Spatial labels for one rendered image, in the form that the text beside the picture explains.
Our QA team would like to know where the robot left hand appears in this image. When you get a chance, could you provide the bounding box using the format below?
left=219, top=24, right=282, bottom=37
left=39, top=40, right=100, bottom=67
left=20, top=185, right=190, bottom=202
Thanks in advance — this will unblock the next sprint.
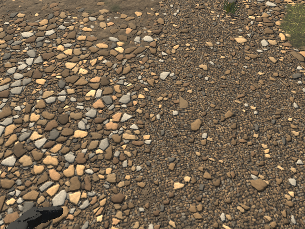
left=5, top=206, right=64, bottom=229

